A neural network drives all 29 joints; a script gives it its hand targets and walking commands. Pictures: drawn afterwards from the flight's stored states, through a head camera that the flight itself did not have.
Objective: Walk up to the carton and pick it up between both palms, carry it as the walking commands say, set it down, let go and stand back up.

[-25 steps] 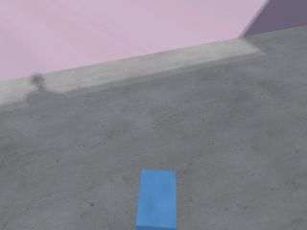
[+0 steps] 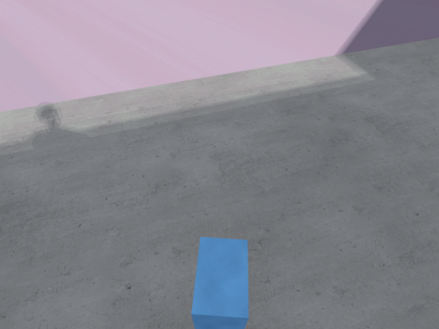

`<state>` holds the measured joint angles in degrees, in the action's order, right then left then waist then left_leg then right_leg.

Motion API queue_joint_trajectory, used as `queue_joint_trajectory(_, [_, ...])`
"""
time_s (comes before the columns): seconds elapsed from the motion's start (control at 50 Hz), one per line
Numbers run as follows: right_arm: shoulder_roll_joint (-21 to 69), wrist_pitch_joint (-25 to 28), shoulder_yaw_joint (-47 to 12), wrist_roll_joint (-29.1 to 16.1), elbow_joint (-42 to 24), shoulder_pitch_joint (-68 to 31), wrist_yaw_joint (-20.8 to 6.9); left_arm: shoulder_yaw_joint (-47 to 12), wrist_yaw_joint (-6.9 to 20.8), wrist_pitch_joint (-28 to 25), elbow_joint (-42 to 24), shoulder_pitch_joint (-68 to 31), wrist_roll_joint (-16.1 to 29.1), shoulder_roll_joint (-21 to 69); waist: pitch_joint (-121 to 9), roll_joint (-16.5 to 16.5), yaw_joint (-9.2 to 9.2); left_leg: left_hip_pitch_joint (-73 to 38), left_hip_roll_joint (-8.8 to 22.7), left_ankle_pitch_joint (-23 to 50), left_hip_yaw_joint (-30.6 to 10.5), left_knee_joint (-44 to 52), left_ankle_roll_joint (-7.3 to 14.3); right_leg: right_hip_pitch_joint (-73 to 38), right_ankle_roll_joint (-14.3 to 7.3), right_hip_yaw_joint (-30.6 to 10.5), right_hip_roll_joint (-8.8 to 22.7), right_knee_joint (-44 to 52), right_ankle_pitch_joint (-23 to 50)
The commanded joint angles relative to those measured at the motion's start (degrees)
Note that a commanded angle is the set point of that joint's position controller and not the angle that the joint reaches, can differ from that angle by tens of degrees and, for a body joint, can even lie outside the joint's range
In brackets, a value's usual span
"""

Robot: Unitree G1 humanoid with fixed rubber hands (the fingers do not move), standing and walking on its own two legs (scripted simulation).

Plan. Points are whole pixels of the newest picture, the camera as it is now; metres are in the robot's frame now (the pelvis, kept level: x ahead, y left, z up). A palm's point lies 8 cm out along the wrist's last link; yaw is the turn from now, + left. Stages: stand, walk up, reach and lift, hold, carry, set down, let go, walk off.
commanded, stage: stand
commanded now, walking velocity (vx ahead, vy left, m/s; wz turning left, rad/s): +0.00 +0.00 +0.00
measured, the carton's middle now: (221, 285) +0.40 -0.01 -0.64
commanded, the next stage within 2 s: reach and lift in 0.64 s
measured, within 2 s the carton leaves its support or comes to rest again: neither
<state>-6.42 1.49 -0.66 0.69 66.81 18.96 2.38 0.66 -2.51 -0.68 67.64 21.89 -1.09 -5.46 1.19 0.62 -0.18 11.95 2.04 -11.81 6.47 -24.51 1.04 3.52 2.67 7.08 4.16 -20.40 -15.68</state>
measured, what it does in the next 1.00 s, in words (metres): stands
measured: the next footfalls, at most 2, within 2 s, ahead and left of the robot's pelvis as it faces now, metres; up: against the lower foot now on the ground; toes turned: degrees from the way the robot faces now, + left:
none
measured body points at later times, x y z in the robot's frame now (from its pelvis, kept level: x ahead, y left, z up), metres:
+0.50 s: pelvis -0.01 +0.00 +0.00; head +0.00 +0.01 +0.45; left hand -0.08 +0.20 -0.16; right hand -0.05 -0.20 -0.16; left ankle +0.02 +0.10 -0.74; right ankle -0.06 -0.14 -0.74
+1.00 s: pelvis -0.02 +0.00 -0.03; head +0.02 +0.01 +0.42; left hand +0.12 +0.21 -0.16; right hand +0.14 -0.20 -0.15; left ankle +0.02 +0.11 -0.74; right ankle -0.05 -0.14 -0.74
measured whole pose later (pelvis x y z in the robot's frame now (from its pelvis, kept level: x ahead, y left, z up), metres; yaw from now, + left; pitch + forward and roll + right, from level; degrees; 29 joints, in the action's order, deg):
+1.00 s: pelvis -0.02 +0.00 -0.03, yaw +0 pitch +9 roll -1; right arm -8.3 -39.0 -1.4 -3.7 37.8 -0.5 -0.1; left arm -1.8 0.2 40.3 34.4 3.0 2.6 -10.1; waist -5.3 1.5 0.2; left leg 32.1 1.2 -16.2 2.5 -39.2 1.0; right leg 25.0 0.8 0.6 1.6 -38.7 -22.6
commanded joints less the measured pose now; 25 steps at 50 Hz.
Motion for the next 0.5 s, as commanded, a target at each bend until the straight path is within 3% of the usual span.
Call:
queue_joint_trajectory(0.0, [-3.93, 0.36, 0.88, 0.04, -0.45, 5.11, 0.05, 0.70, -0.28, 0.03, -0.52, 5.94, 0.17, -4.90, 7.01, 0.17, -0.18, 1.05, 6.38, 6.01, -7.71, 4.99, 1.12, 6.10, -1.79, -4.52, 4.90, 4.52, 5.98])
queue_joint_trajectory(0.02, [-4.55, 0.02, 0.78, -0.06, 0.06, 5.46, 0.17, 0.85, -0.57, -0.10, 0.09, 6.49, 0.19, -3.73, 7.20, 1.04, 0.39, 3.91, 6.19, 5.98, -7.30, 5.54, 0.63, 4.36, -1.78, -3.74, 4.54, 3.47, 7.27])
queue_joint_trajectory(0.04, [-4.24, 0.07, 0.66, 0.06, -0.71, 3.86, 0.32, 0.21, -0.34, -0.14, 0.08, 7.65, -0.09, -3.73, 5.49, -2.73, 0.42, 0.97, 5.47, 6.03, -6.25, 5.17, 0.35, 5.91, -2.22, -4.12, 4.53, 3.25, 6.86])
queue_joint_trajectory(0.06, [-5.59, 0.36, 0.80, -0.04, -0.12, 5.18, -0.03, 0.12, -0.34, -0.30, 0.65, 8.04, 0.14, -4.54, 3.12, -0.46, 0.28, -0.86, 5.42, 4.03, -6.21, 5.64, 0.51, 4.98, -1.51, -4.31, 4.40, 3.89, 6.43])
queue_joint_trajectory(0.08, [-5.33, 0.38, 1.18, 0.47, -0.71, 5.43, 0.37, 0.39, -0.40, -0.18, 0.03, 5.82, 0.15, -3.79, 4.85, -2.81, 0.18, 2.59, 6.06, 1.94, -6.98, 7.03, 0.16, 3.43, -1.94, -4.11, 4.78, 3.59, 7.25])
queue_joint_trajectory(0.1, [-5.18, 0.41, 0.92, 0.01, 0.18, 6.03, 0.22, 0.36, -0.11, 0.27, -0.40, 5.11, 0.31, -3.62, 5.61, -3.14, -0.29, 3.43, 6.11, 2.96, -7.75, 7.68, 0.16, 3.83, -1.61, -3.87, 4.40, 3.09, 7.78])
queue_joint_trajectory(0.12, [-5.45, 0.50, 0.76, 0.64, 0.87, 5.81, 0.08, 0.90, -0.23, 0.00, -0.18, 5.97, 0.23, -4.13, 4.50, 1.49, 0.77, 0.95, 6.01, 5.15, -7.62, 6.98, 0.21, 3.97, -1.50, -3.91, 3.88, 3.22, 6.62])
queue_joint_trajectory(0.14, [-5.57, 0.39, 1.27, 0.30, 0.39, 6.78, 0.19, 0.30, -0.49, 0.20, 0.40, 7.01, -0.02, -3.92, 5.54, 1.62, -0.01, -0.50, 6.16, 5.96, -6.47, 6.39, 0.24, 5.69, -1.36, -3.78, 3.87, 3.62, 7.59])
queue_joint_trajectory(0.16, [-3.21, 0.20, 0.61, -0.19, 0.30, 5.17, 0.12, 0.18, -0.32, 0.31, 0.81, 8.92, 0.37, -3.09, 5.53, -0.75, 0.47, 0.97, 6.66, 1.60, -7.55, 6.80, 0.62, 6.93, -1.49, -4.42, 4.14, 3.77, 4.78])
queue_joint_trajectory(0.18, [-2.97, 0.19, 0.44, 0.06, -0.93, 4.65, -0.27, 0.64, -0.33, 0.26, -1.31, 6.77, 0.60, -4.51, 6.30, -0.73, 0.53, 2.69, 6.51, 0.85, -8.39, 6.93, 0.46, 6.19, -1.55, -4.32, 4.29, 3.42, 2.35])
queue_joint_trajectory(0.22, [-4.89, 0.02, 0.81, 0.38, -0.24, 4.62, 0.01, 0.14, 0.33, 0.29, -1.31, 5.63, 0.74, -4.18, 5.72, -1.86, 0.09, 4.02, 6.33, -1.97, -7.86, 8.52, 0.32, 6.17, -1.62, -3.95, 4.13, 2.59, 2.08])
queue_joint_trajectory(0.24, [-5.78, -0.10, 1.14, 0.73, -0.46, 4.00, -0.11, 0.22, 0.10, -0.01, -0.57, 8.09, 0.30, -3.33, 6.96, -3.92, 0.84, 2.85, 5.48, -0.10, -7.75, 7.77, 0.14, 7.34, -1.84, -4.32, 4.11, 2.77, 3.08])
queue_joint_trajectory(0.26, [-5.86, -0.17, 1.03, 0.54, -0.90, 4.86, -0.12, -0.03, 0.17, -0.23, -0.08, 8.36, -0.06, -3.79, 7.02, -1.34, 0.36, 2.49, 5.80, 1.57, -6.69, 7.17, -0.23, 7.44, -1.25, -4.10, 4.35, 3.28, 3.02])
queue_joint_trajectory(0.28, [-4.68, 0.14, 0.82, 0.01, -0.37, 5.22, -0.03, 0.12, 0.18, -0.45, -0.52, 8.70, 0.30, -3.47, 5.91, -2.77, 0.78, 4.16, 5.74, 1.25, -8.00, 6.24, -0.09, 5.22, -1.63, -4.45, 4.71, 3.27, 4.02])
queue_joint_trajectory(0.3, [-4.58, 0.07, 0.40, -0.23, 0.76, 6.65, -0.10, -0.03, -0.32, -0.50, -0.53, 9.10, 0.09, -4.48, 4.49, 0.96, 0.18, 1.58, 5.97, 2.80, -6.81, 6.14, -0.02, 5.96, -1.92, -4.98, 4.28, 2.98, 4.54])
queue_joint_trajectory(0.34, [-6.37, 0.56, 1.29, 0.32, -0.20, 5.90, -0.42, 0.41, -0.02, -0.45, -1.18, 5.95, -0.08, -4.52, 5.44, -0.08, -1.26, 2.15, 5.76, 5.46, -7.25, 5.49, 0.72, 6.56, -1.65, -4.63, 4.67, 3.04, 6.02])
queue_joint_trajectory(0.36, [-4.98, 0.38, 0.74, 0.28, -0.11, 5.19, -0.32, 0.18, 0.07, -0.43, -0.74, 8.49, 0.03, -3.94, 4.96, -0.54, 0.02, 1.66, 5.92, 3.95, -6.96, 6.07, 0.47, 6.78, -1.46, -4.05, 4.34, 2.82, 4.01])
queue_joint_trajectory(0.38, [-4.51, 0.18, 0.99, 0.38, -0.79, 6.40, -0.56, 0.27, 0.06, -0.40, -1.16, 8.07, 0.16, -3.71, 4.50, -0.97, 0.16, 2.94, 5.30, 1.40, -7.15, 6.61, 0.63, 5.45, -1.42, -3.68, 4.61, 2.85, 3.63])
queue_joint_trajectory(0.4, [-4.22, 0.02, 0.91, 0.29, -1.33, 4.13, -0.48, 0.06, 0.04, -0.04, -0.72, 7.81, 0.13, -3.68, 7.03, -3.82, 0.34, 3.35, 4.99, -0.25, -7.03, 7.53, 0.34, 6.70, -1.22, -5.03, 4.87, 3.36, 2.77])
queue_joint_trajectory(0.42, [-3.36, 0.06, 0.62, -0.03, -0.81, 5.45, -0.41, 0.11, 0.07, 0.18, -1.73, 8.19, 0.66, -3.98, 6.04, -0.47, 0.42, 2.80, 5.60, -1.29, -7.70, 6.85, 0.37, 7.56, -1.32, -4.64, 4.24, 3.36, 1.77])
queue_joint_trajectory(0.46, [-4.19, 0.28, 0.47, -0.01, -0.06, 5.97, -0.51, 0.31, -0.02, -0.41, -1.10, 9.54, 0.47, -4.30, 5.09, 1.68, 0.54, 0.74, 5.47, 1.34, -7.28, 5.54, -0.18, 8.49, -1.61, -4.70, 3.89, 2.85, 3.46])
queue_joint_trajectory(0.48, [-4.64, 0.12, 1.10, 0.11, -0.43, 6.15, -0.39, 0.46, 0.00, -0.44, -1.95, 9.42, 0.35, -4.28, 3.12, -1.59, 0.30, 1.59, 6.08, 0.79, -6.27, 5.18, -0.04, 6.80, -1.66, -5.14, 4.99, 3.49, 2.52])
